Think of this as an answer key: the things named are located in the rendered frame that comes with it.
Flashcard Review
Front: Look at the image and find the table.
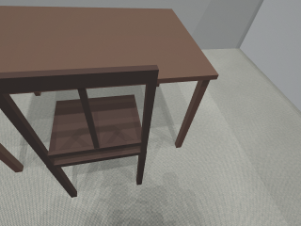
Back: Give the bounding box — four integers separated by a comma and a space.
0, 6, 219, 172

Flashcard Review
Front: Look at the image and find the chair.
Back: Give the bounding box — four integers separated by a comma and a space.
0, 65, 159, 198

